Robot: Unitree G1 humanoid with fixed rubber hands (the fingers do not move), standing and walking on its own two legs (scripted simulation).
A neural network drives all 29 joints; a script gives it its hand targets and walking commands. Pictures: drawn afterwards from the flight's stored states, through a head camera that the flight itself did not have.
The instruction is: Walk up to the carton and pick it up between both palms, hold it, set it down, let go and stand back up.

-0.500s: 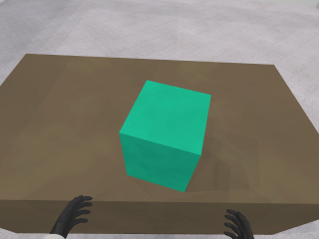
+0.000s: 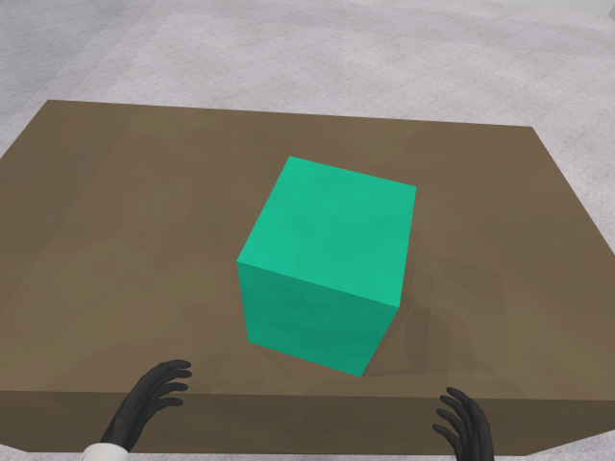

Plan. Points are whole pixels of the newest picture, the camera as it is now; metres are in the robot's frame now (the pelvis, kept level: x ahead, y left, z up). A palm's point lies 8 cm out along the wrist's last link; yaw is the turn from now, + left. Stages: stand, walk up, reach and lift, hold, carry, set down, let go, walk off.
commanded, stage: reach and lift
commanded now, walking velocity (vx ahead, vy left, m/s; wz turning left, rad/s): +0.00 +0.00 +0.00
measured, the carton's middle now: (326, 270) +0.42 +0.00 -0.04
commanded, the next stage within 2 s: none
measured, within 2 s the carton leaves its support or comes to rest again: neither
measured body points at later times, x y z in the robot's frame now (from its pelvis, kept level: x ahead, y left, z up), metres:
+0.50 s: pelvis +0.01 +0.00 +0.00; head +0.04 +0.04 +0.45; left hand +0.24 +0.24 -0.04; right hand +0.23 -0.17 -0.03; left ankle +0.02 +0.08 -0.73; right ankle +0.01 -0.14 -0.73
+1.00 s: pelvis +0.02 +0.01 +0.00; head +0.05 +0.04 +0.45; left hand +0.31 +0.22 +0.01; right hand +0.29 -0.19 +0.01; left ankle +0.02 +0.08 -0.73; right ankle +0.01 -0.14 -0.73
